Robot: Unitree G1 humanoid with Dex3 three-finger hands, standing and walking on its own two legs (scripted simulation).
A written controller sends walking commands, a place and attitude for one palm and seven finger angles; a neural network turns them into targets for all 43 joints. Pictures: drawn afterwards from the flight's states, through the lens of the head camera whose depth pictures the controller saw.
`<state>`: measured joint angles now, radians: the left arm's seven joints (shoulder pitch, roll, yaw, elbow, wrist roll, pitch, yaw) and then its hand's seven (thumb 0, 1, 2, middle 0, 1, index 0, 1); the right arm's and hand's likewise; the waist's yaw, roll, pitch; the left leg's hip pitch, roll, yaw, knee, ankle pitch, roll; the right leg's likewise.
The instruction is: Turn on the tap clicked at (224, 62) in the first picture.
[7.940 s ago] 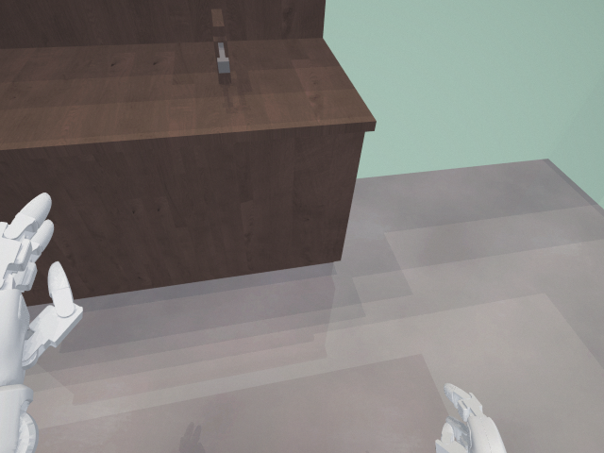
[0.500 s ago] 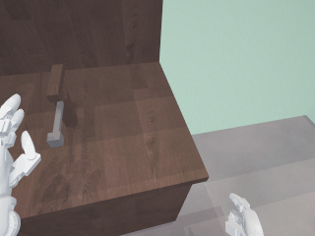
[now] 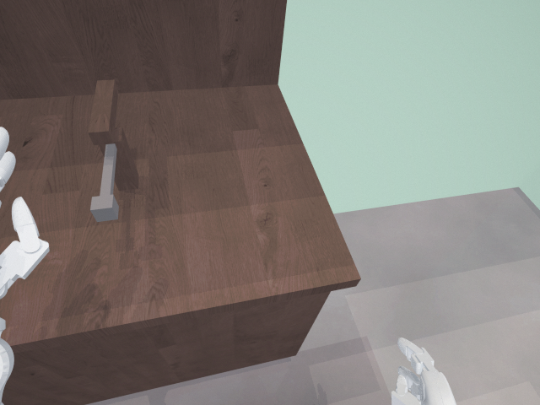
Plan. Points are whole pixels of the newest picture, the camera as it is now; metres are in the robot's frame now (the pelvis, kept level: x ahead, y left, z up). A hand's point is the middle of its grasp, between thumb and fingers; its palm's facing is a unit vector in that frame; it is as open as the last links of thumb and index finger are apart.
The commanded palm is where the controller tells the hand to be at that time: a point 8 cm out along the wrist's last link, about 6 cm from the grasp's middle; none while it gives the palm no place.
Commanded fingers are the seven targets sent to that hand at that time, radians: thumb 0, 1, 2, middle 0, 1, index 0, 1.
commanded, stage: shuffle to correct the standing spot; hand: left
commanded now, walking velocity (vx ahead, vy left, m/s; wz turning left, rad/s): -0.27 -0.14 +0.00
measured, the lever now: (105, 208) +0.33 +0.28 +0.08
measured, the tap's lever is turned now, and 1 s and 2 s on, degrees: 0 0 0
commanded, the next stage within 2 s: come to a stop and stand still in 0.16 s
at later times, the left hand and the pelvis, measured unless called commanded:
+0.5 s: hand (88, 286) +0.19 +0.22 +0.16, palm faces +0.33 -0.84 -0.43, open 7.4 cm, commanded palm +0.13 +0.26 +0.18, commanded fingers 0.00 0.90 0.90 -0.20 -0.30 -0.20 -0.30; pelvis -0.03 -0.02 -0.01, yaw -1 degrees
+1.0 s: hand (81, 267) +0.21 +0.23 +0.16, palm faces +0.42 -0.84 -0.36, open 7.4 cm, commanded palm +0.15 +0.26 +0.18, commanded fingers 0.00 0.90 0.90 -0.20 -0.30 -0.20 -0.30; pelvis -0.01 -0.02 +0.00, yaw -1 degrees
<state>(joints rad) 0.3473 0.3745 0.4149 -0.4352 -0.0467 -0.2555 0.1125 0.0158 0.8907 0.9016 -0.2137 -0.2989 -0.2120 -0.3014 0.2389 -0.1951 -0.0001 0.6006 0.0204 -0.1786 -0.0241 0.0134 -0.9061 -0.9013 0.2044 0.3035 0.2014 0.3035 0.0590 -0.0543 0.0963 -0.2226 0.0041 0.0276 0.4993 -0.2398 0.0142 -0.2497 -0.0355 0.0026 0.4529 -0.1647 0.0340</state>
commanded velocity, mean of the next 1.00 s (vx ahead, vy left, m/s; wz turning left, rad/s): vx -0.06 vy -0.01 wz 0.00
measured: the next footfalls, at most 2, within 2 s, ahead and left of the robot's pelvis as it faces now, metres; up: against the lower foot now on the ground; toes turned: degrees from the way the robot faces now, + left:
none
